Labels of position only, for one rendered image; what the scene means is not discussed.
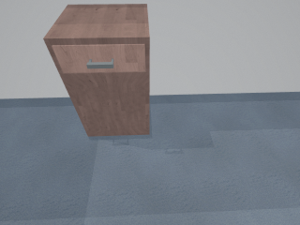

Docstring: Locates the cabinet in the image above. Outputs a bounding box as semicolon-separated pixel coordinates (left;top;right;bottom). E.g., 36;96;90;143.
43;4;150;137

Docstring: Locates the handle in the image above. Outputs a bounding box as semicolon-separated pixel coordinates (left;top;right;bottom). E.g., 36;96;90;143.
86;58;114;69

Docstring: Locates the drawer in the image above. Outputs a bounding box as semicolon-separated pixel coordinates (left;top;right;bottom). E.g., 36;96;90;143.
52;44;145;73

